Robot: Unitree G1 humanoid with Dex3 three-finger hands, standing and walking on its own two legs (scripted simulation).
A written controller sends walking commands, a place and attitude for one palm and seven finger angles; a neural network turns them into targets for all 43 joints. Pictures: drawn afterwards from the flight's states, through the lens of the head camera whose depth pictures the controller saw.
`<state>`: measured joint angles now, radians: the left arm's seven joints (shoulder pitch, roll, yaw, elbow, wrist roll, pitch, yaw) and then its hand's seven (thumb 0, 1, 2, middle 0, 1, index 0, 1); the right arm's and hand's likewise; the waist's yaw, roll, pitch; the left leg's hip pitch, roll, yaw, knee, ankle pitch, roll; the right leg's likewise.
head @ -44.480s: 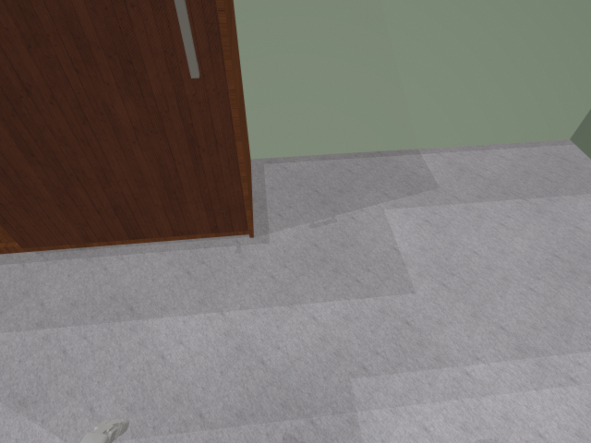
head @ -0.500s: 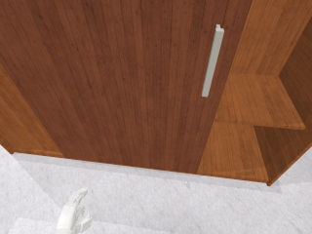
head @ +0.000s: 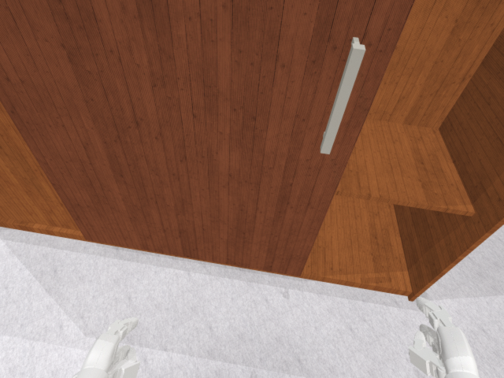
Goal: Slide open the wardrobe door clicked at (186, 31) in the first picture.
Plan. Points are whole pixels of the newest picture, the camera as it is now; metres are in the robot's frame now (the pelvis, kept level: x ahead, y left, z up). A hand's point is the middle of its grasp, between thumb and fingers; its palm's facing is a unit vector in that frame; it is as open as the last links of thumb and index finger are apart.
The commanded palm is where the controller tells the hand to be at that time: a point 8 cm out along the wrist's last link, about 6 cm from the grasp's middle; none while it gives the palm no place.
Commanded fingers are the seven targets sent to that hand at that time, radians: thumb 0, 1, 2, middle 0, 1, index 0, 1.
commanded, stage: let the arm hang, fingers relaxed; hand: right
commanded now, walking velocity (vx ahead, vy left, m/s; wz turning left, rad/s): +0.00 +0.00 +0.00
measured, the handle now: (339, 100) +0.63 -0.13 +0.14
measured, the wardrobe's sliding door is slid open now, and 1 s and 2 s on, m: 0.47 0.47 0.47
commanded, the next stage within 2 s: look to check the result in 0.94 s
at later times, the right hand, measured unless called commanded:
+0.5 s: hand out of the picture -0.02 -0.19 -0.16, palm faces -0.02 +0.97 -0.25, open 7.3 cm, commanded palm none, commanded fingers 0.00 -0.90 -0.90 0.20 0.30 0.20 0.30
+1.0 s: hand out of the picture +0.04 -0.18 -0.16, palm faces -0.03 +0.98 -0.20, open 7.3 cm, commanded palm none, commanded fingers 0.00 -0.90 -0.90 0.20 0.30 0.20 0.30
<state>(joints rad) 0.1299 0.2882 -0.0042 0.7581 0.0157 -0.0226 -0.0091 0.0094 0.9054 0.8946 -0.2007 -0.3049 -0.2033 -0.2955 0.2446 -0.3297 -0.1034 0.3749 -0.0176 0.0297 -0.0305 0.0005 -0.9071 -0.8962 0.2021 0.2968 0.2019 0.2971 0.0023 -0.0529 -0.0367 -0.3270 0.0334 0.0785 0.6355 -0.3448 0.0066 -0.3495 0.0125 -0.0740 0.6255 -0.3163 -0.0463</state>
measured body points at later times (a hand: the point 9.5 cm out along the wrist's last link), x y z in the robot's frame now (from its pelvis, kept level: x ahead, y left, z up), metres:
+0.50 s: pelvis -0.01 +0.01 +0.02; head +0.01 +0.01 +0.46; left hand -0.01 +0.24 -0.14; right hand -0.02 -0.24 -0.14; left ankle -0.01 +0.11 -0.73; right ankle +0.01 -0.09 -0.73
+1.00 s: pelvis +0.01 +0.00 +0.02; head +0.03 +0.00 +0.47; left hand +0.02 +0.23 -0.14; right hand +0.04 -0.23 -0.14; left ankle -0.01 +0.11 -0.73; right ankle +0.01 -0.09 -0.73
